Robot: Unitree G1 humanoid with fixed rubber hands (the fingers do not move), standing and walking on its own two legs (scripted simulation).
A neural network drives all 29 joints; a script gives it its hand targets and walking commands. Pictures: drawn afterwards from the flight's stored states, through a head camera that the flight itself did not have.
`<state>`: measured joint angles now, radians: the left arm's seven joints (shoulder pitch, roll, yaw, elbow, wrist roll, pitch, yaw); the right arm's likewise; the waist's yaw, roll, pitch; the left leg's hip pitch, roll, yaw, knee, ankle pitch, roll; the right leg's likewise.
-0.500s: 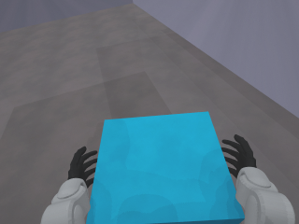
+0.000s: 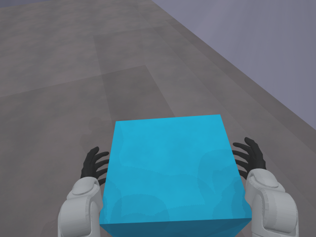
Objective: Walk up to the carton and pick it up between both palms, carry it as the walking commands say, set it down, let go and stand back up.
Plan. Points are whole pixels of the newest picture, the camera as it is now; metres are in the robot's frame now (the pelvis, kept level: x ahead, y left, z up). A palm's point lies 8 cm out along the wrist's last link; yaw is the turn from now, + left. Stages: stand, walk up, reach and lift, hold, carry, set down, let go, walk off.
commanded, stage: carry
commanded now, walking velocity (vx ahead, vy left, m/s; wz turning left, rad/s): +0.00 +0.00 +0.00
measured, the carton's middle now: (171, 181) +0.30 -0.01 -0.02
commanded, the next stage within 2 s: hold in 1.66 s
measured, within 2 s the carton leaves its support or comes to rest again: neither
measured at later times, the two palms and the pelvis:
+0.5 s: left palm (93, 201) +0.22 +0.17 +0.06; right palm (260, 193) +0.22 -0.19 +0.07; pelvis -0.05 +0.00 +0.00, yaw +0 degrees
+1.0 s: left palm (98, 199) +0.23 +0.16 +0.05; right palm (259, 190) +0.23 -0.20 +0.05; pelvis -0.04 -0.01 +0.00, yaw +0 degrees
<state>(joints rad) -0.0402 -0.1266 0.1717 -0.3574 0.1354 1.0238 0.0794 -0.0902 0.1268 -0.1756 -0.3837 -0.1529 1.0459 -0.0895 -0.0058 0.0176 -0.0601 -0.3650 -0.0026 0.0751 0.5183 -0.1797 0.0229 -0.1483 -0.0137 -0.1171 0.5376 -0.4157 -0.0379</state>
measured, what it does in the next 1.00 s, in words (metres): stands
